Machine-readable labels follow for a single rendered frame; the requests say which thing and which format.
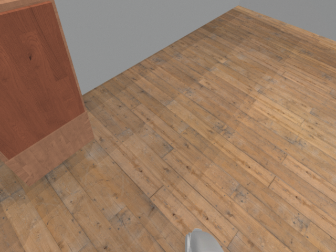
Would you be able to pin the cupboard door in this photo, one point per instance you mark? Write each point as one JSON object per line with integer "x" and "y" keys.
{"x": 38, "y": 91}

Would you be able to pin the robot right thigh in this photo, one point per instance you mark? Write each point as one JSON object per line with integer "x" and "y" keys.
{"x": 199, "y": 241}

